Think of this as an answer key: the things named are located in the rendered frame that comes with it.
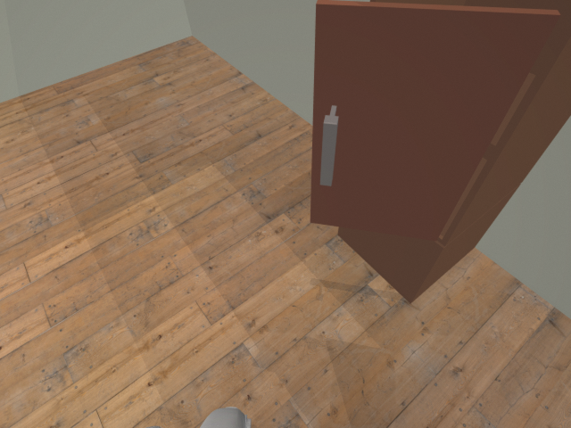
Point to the handle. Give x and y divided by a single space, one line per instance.
328 147

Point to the cupboard door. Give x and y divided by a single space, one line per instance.
420 91

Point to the left robot thigh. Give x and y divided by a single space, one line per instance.
227 417

